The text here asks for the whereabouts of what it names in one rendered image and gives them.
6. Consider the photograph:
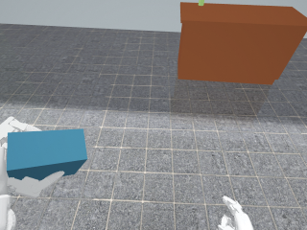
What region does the table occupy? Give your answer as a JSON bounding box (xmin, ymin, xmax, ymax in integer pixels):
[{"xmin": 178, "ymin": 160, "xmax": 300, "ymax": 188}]
[{"xmin": 177, "ymin": 2, "xmax": 307, "ymax": 85}]

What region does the left robot hand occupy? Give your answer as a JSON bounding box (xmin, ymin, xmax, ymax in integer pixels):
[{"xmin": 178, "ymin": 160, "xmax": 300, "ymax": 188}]
[{"xmin": 0, "ymin": 116, "xmax": 65, "ymax": 199}]

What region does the sponge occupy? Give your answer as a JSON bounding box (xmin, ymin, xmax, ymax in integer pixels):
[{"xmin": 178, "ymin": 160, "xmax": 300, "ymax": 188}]
[{"xmin": 6, "ymin": 128, "xmax": 87, "ymax": 181}]

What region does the right robot hand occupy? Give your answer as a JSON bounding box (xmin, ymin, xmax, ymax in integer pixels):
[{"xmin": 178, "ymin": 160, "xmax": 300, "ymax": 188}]
[{"xmin": 218, "ymin": 196, "xmax": 254, "ymax": 230}]

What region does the robot left forearm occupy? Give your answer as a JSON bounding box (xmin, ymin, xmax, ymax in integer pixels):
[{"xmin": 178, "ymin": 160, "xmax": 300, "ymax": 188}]
[{"xmin": 0, "ymin": 195, "xmax": 17, "ymax": 230}]

